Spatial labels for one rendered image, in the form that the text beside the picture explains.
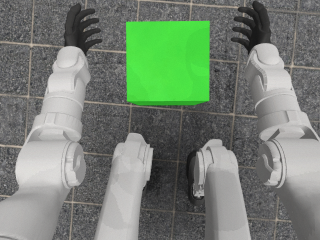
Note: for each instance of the carton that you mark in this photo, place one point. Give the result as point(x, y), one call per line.
point(167, 62)

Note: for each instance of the right robot shin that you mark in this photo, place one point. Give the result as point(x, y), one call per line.
point(197, 190)

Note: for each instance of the robot right upper arm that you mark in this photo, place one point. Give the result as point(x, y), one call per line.
point(291, 166)

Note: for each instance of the right robot forearm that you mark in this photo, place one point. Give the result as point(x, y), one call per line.
point(278, 112)

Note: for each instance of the robot left foot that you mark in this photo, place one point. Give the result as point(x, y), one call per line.
point(144, 191)

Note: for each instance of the left robot forearm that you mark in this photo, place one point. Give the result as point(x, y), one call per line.
point(63, 103)

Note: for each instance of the robot left upper arm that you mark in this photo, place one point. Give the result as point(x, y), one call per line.
point(46, 172)

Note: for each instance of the robot right hand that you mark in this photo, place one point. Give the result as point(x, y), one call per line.
point(260, 32)

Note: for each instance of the robot left hand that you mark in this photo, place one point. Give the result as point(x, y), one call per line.
point(74, 35)

